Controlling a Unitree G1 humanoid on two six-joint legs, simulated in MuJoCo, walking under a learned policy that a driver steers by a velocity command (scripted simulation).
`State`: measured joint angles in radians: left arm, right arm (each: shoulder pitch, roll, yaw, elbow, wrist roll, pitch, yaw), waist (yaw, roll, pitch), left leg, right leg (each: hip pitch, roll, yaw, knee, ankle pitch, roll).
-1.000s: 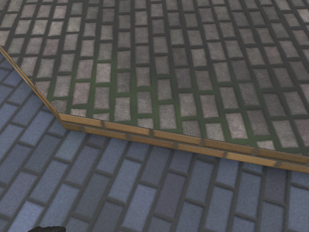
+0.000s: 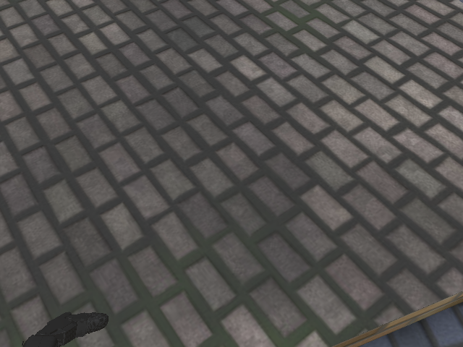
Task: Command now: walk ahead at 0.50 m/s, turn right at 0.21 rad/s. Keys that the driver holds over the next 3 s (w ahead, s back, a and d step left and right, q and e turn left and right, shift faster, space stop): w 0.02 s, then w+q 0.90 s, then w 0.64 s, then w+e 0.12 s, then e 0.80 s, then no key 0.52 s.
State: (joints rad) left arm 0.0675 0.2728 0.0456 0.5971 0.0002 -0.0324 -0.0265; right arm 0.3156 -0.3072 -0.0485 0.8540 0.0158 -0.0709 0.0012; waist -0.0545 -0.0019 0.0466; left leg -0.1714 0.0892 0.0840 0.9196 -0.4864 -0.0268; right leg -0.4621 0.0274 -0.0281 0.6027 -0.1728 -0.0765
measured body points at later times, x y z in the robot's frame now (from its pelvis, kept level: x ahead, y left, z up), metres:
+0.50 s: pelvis +0.28 +0.05 +0.03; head +0.32 +0.05 +0.48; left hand +0.20 +0.28 -0.11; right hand +0.53 -0.08 -0.05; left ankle +0.39 +0.15 -0.59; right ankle +0.10 -0.09 -0.69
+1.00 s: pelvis +0.58 +0.12 +0.15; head +0.60 +0.16 +0.60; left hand +0.72 +0.43 +0.09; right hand +0.70 -0.13 +0.03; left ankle +0.39 +0.14 -0.58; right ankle +0.77 +0.10 -0.57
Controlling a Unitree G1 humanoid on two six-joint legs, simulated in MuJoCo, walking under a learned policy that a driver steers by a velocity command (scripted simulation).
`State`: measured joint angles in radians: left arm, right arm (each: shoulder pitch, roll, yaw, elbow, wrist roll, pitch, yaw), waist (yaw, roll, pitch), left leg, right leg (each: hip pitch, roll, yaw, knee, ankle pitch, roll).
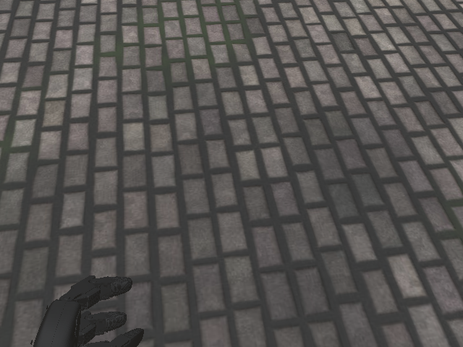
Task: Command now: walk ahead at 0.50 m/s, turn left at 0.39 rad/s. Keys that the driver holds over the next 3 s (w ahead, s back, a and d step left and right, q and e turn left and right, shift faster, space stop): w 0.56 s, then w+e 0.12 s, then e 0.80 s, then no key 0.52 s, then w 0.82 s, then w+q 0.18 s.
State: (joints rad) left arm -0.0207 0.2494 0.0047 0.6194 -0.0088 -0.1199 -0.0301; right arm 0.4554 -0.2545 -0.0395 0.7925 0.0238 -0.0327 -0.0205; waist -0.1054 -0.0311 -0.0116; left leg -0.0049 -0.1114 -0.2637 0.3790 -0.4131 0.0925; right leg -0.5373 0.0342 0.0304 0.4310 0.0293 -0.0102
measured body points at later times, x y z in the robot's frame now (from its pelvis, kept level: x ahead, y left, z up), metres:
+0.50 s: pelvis +0.28 -0.01 +0.00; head +0.32 +0.00 +0.45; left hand +0.23 +0.26 -0.12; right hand +0.56 -0.18 -0.06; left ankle +0.45 +0.13 -0.70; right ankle +0.15 -0.11 -0.73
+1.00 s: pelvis +0.52 +0.02 +0.00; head +0.55 +0.01 +0.45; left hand +0.73 +0.24 -0.09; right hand +0.57 -0.27 -0.12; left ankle +0.45 +0.12 -0.73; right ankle +0.64 -0.11 -0.71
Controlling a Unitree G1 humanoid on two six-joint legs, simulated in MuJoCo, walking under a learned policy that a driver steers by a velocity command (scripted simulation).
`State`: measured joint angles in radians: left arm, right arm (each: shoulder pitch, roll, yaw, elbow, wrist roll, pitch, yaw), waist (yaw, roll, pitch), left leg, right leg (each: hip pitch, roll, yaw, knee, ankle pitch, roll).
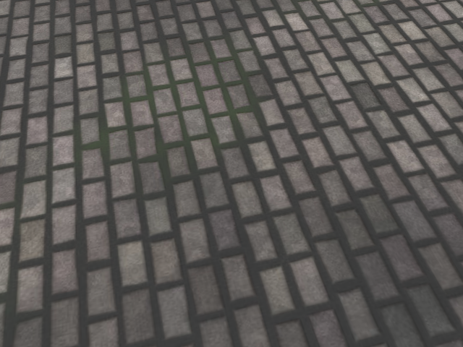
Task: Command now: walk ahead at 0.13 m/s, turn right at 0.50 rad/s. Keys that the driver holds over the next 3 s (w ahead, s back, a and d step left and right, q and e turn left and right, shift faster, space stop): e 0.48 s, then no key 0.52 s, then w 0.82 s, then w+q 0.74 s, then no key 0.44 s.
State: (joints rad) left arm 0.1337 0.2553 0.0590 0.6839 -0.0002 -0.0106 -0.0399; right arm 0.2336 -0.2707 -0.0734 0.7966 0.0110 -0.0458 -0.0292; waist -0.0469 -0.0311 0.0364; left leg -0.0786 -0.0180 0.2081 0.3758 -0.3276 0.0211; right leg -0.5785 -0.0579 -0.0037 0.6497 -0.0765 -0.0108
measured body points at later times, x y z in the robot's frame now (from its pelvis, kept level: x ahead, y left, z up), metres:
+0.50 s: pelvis +0.08 +0.02 -0.01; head +0.11 +0.02 +0.44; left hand +0.32 +0.24 -0.10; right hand +0.14 -0.29 -0.10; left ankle +0.14 +0.13 -0.74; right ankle +0.13 -0.11 -0.73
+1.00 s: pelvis +0.07 +0.01 +0.00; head +0.07 +0.00 +0.45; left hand +0.31 +0.18 -0.10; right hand +0.07 -0.27 -0.12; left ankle +0.14 +0.13 -0.73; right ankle +0.01 -0.10 -0.73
